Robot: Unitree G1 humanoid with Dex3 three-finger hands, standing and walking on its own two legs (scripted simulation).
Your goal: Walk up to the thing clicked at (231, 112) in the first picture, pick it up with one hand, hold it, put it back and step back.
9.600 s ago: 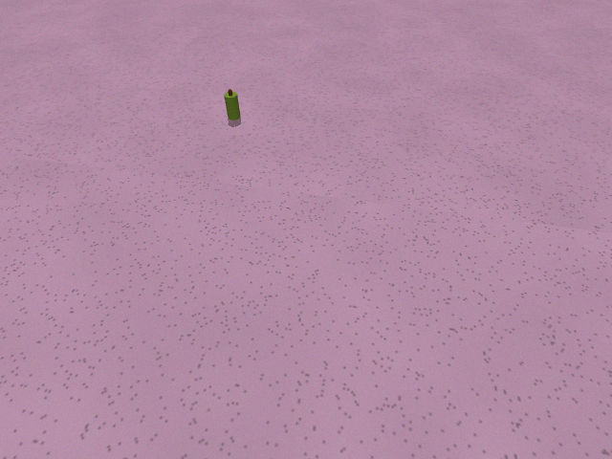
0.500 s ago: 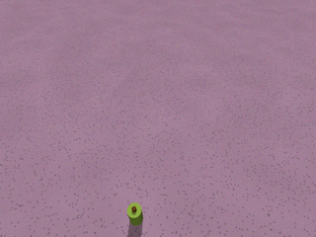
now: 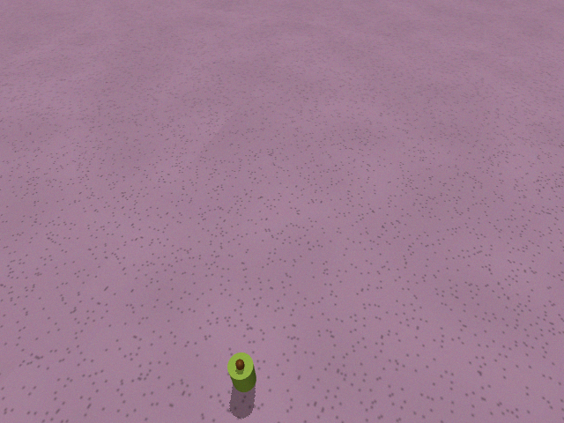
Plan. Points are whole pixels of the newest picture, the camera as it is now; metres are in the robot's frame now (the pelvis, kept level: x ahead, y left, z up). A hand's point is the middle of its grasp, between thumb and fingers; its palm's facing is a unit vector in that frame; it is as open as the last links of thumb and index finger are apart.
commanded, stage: go down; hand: left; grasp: from the side
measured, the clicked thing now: (242, 371) +0.39 +0.15 -0.69
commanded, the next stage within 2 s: none
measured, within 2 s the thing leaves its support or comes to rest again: neither
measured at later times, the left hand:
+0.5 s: hand out of the picture +0.17 +0.26 -0.20, palm faces +0.05 -0.95 -0.31, open 16.7 cm
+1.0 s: hand out of the picture +0.15 +0.28 -0.22, palm faces +0.07 -0.96 -0.26, open 17.5 cm
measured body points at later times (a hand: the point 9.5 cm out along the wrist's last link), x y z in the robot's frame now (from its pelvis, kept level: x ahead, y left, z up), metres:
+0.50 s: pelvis +0.00 +0.00 -0.06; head +0.08 +0.01 +0.38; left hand +0.16 +0.31 -0.18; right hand +0.11 -0.27 -0.17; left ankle +0.02 +0.13 -0.74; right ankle -0.02 -0.14 -0.74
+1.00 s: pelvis -0.01 +0.00 -0.11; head +0.10 +0.03 +0.33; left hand +0.15 +0.33 -0.20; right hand +0.16 -0.25 -0.19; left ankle +0.02 +0.13 -0.74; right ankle -0.02 -0.14 -0.74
